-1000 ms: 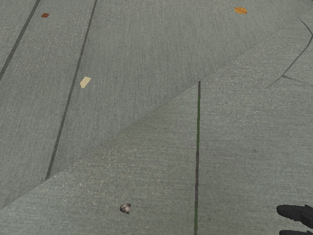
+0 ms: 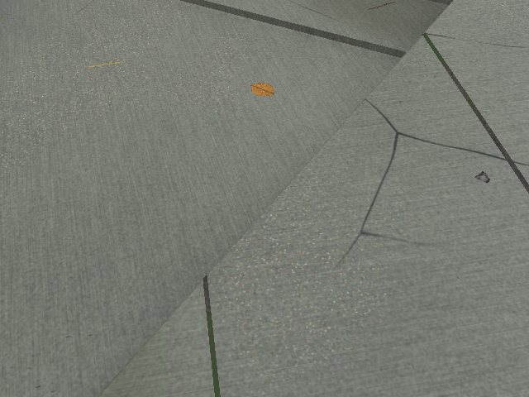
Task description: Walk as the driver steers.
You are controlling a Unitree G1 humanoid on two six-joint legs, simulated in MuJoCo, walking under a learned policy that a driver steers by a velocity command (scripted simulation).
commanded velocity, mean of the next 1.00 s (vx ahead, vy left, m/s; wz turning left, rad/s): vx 0.50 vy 0.00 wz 0.45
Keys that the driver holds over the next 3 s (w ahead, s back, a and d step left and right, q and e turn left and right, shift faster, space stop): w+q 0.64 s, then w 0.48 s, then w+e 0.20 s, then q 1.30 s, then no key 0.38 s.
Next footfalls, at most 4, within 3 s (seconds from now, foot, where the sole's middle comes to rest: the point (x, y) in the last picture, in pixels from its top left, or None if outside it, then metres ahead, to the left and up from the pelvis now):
0.12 left None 0.25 0.12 -0.77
0.58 right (303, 377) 0.53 -0.02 -0.77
1.08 left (194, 331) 0.64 0.27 -0.77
1.50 right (247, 246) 0.92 0.15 -0.77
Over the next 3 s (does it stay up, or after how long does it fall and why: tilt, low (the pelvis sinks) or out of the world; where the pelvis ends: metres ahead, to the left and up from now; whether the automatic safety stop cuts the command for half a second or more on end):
stays up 0.96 0.30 -0.16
